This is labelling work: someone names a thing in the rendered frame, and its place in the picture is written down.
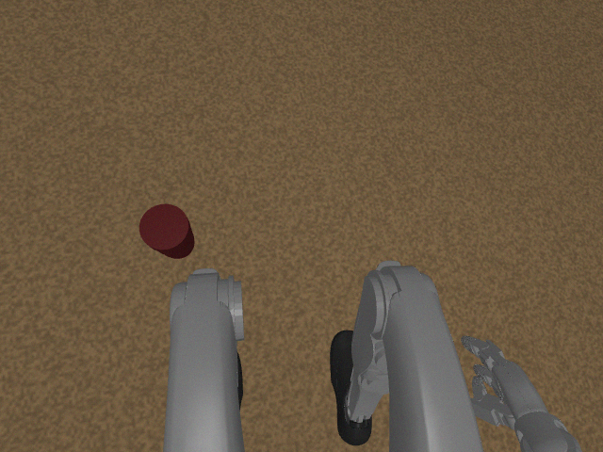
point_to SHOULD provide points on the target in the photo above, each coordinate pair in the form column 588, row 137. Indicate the right robot foot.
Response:
column 341, row 367

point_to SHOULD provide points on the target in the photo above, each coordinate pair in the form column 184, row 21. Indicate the right robot arm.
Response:
column 544, row 432

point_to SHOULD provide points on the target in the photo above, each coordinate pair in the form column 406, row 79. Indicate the cup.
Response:
column 165, row 228

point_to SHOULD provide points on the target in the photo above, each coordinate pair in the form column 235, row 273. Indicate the right robot hand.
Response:
column 509, row 382

